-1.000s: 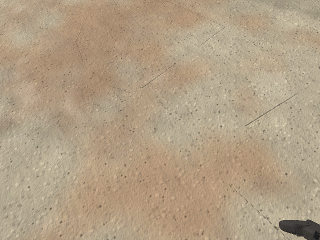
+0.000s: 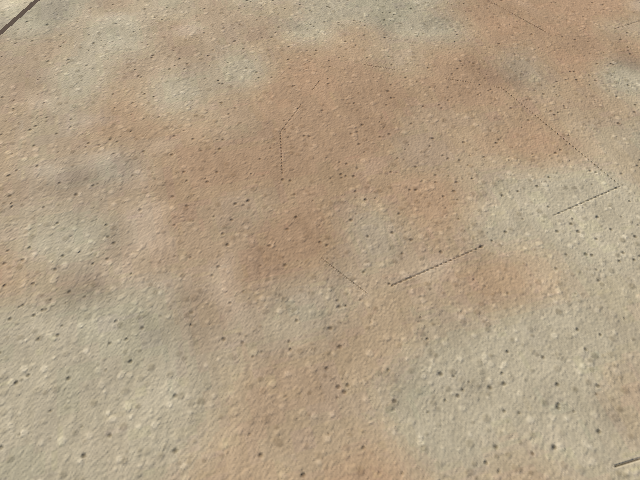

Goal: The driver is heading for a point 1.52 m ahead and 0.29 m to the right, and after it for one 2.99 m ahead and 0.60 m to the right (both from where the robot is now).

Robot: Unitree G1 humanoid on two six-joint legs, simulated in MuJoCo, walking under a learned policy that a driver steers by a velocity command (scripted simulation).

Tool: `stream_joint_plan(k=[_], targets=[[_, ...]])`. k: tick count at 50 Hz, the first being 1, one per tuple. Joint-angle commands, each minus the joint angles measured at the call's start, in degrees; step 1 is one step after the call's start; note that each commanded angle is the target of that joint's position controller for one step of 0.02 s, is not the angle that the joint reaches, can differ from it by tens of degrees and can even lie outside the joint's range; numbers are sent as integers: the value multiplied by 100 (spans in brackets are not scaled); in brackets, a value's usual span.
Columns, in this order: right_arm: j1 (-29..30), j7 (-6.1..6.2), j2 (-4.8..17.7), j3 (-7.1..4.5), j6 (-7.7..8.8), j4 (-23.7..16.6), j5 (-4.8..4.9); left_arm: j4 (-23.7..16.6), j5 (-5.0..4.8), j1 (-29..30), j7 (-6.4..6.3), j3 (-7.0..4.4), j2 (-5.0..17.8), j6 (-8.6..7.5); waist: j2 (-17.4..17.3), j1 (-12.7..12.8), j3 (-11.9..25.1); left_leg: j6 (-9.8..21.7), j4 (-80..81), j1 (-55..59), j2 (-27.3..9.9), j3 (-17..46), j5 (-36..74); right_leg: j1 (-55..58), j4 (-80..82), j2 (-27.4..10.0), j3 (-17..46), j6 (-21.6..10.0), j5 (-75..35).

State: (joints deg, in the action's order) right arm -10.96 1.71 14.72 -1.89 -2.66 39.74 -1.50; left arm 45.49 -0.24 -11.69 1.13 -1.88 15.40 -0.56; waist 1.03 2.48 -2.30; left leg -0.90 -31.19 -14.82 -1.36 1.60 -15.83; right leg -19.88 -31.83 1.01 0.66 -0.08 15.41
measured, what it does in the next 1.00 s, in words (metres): steps on the spot, turning right: right foot, then left foot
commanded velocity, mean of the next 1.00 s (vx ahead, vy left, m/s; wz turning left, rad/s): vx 0.01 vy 0.00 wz -0.29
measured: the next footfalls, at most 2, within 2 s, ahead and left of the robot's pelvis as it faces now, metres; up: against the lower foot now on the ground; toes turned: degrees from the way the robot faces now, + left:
right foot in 0.22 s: +0.04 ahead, -0.13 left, +0.00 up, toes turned -13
left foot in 0.74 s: +0.12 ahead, +0.08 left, +0.00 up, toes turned -28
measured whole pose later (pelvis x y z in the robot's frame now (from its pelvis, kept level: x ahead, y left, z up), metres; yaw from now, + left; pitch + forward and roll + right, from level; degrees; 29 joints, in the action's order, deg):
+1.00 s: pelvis +0.03 +0.00 +0.00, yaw -19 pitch +0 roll +0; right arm -10.7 0.7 15.5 -1.9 0.4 41.5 0.6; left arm 41.6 1.0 -9.3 -1.7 -3.2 16.0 0.7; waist 0.3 0.0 -2.6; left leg 0.9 -29.3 -14.3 4.0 8.0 -14.3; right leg -13.7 -28.4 2.5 4.7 0.0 14.2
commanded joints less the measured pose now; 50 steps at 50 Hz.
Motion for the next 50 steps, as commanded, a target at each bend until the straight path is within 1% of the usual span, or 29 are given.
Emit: stream_joint_plan(k=[1, 2, 4, 6, 8, 10, 11, 12, 13, 14, 15, 16, 17, 18, 21, 24, 27, 30, 33, 35, 36, 37, 38, 39, 40, 41, 43, 45, 50], targets=[[155, 86, 1125, -369, 137, -383, 15, -448, -31, 295, -89, -273, 795, -10, -1408, -288, 149, 981, 1279, 108, -1347, 1066, 403, -505, -1055, 37, -148, 97, 689], [140, 110, 1098, -370, 185, -373, 41, -474, -25, 223, -92, -307, 810, 47, -1421, -325, 162, 1137, 1192, 209, -1598, 1142, 1254, -683, -1602, -66, -71, 120, 1071], [142, 132, 1023, -365, 213, -334, 94, -520, -85, 105, -75, -311, 654, 135, -1118, -299, 234, 1304, 988, 514, -1775, 1018, 2584, -993, -2196, -219, -13, 167, 1545], [319, 128, 1046, -400, 184, -328, 153, -578, -108, 104, -45, -271, 517, 190, -1002, -305, 360, 1217, 832, 665, -1671, 696, 2918, -820, -1840, -304, -142, 204, 1268], [386, 126, 1110, -440, 116, -289, 191, -654, -120, 103, 21, -276, 533, 221, -1044, -327, 491, 1133, 644, 757, -1619, 490, 2973, -482, -1274, -241, -339, 188, 882], [475, 130, 1112, -456, 75, -236, 284, -617, -113, -175, 82, -324, 570, 238, -949, -149, 591, 891, 225, 611, -1485, 182, 2603, 177, -180, -35, -603, 33, -44], [231, 116, 1009, -442, 95, -118, 306, -617, -62, -262, 51, -380, 680, 238, -654, -136, 592, 595, -242, 338, -1273, -87, 1940, 633, 444, 46, -402, -121, -722], [-51, 90, 751, -387, 124, -106, 147, -713, -40, -337, -37, -535, 1256, 224, 670, -284, 634, 27, -1589, -642, -726, -689, 310, 1410, 944, -823, 1054, -516, -2580], [584, 127, 460, -256, 153, -541, -21, -814, 104, -535, -21, -635, 1845, 154, 1891, -55, 648, -350, -2825, -2137, 251, -449, -2334, 1735, 1210, -2167, 3178, -1790, -4003], [807, 154, 730, -332, 179, -510, 50, -833, 231, -686, 11, -541, 1551, 34, 980, 204, 988, -306, -3743, -2263, 166, 294, -2517, 1855, 1271, -2272, 3212, -2149, -3576], [754, 152, 837, -379, 172, -442, 145, -858, 196, -423, -7, -483, 1391, -50, 642, 35, 815, -220, -3945, -2335, 53, 403, -2080, 1717, 1199, -2016, 2681, -1902, -3196], [644, 184, 869, -416, 162, -301, 141, -896, 68, -111, -65, -474, 1296, -62, 316, -95, 690, -211, -3798, -2376, -45, 415, -1575, 1630, 1163, -1687, 2290, -1564, -2671], [630, 221, 931, -448, 152, -258, 110, -936, -45, 119, -124, -423, 1170, -31, 311, -158, 583, -245, -3573, -2394, -105, 453, -1185, 1547, 1162, -1525, 2106, -1364, -2505], [568, 217, 905, -458, 160, -223, 109, -956, -68, 174, -180, -383, 1112, 9, 422, -219, 619, -300, -3548, -2123, -50, 417, -903, 1356, 1190, -1335, 1933, -1280, -2558], [422, 158, 727, -423, 207, -178, 161, -1026, -32, 106, -268, -380, 1089, 84, 478, -233, 745, -419, -3138, -1956, 129, 347, -485, 1439, 1218, -1135, 1797, -1285, -2499], [601, 140, 657, -390, 241, -223, 153, -1060, -44, 51, -327, -416, 1165, 144, 527, -138, 686, -507, -2276, -1901, 181, 404, -355, 1500, 1227, -1089, 2008, -1290, -1920], [655, 93, 683, -387, 285, -228, 167, -1125, -24, 131, -335, -450, 1224, 198, 667, -101, 578, -521, -1660, -1552, 241, 451, -349, 1188, 1267, -1018, 2276, -1303, -1256], [638, 33, 739, -401, 363, -233, 189, -1184, -17, 214, -296, -475, 1254, 242, 731, -75, 553, -464, -1203, -1186, 324, 477, -454, 989, 1209, -981, 2603, -1324, -1172], [451, -47, 775, -401, 437, -178, 213, -1216, -18, 326, -263, -440, 1169, 282, 769, -71, 718, -365, -719, -763, 291, 379, -461, 1087, 980, -1004, 2736, -1285, -1713], [185, -123, 682, -363, 482, -85, 193, -1201, -29, 458, -267, -342, 969, 309, 705, -225, 843, -231, 131, -167, 201, 229, 107, 1054, 720, -924, 2575, -1127, -1995], [81, -162, 580, -319, 508, -40, 141, -1144, -35, 427, -272, -257, 766, 309, 599, -325, 836, -113, 954, 375, 110, 232, 910, 856, 647, -766, 2411, -911, -1750], [161, -173, 663, -284, 522, -80, 15, -1013, 59, 93, -265, -158, 488, 271, 195, -167, 856, 67, 1264, 822, -377, 770, 1589, 643, 447, -486, 2096, -568, -950], [436, -160, 907, -260, 516, -199, -65, -892, 224, -439, -241, -112, 360, 218, -879, 322, 849, 489, 1250, 908, -1123, 1635, 2698, 464, -95, 92, 1405, -254, 627], [691, -184, 680, -155, 522, -183, -155, -916, 223, -250, -247, -173, 553, 188, -1221, 353, 521, 1137, 1414, 33, -1400, 2035, 2072, 639, 184, 96, 1039, 13, 892], [867, -216, 589, -133, 533, -230, -49, -836, 257, -88, -266, -212, 740, 161, -984, 251, 337, 1026, 1477, -150, -1045, 1834, 1120, 929, 462, -23, 969, 121, 352], [676, -212, 702, -170, 524, -144, 30, -820, 253, 202, -265, -238, 768, 145, -920, 42, 309, 754, 1440, -117, -736, 1609, 483, 1000, 574, 34, 912, 131, -51], [464, -174, 1110, -247, 520, -95, 133, -863, 202, 440, -288, -263, 769, 167, -992, -90, 105, 611, 1471, -278, -634, 1699, 83, 1006, 536, 34, 800, 111, -260], [413, -123, 1156, -251, 485, -152, 158, -809, 150, 349, -304, -272, 738, 122, -965, -90, 87, 652, 1403, -260, -616, 1822, 193, 900, 447, 61, 605, 74, -167], [298, -30, 1196, -326, 317, -356, 263, -753, 94, 252, -294, -345, 654, -7, -699, -189, 425, 898, 842, 39, -532, 2140, 1328, 761, 273, 83, 372, 49, -278]])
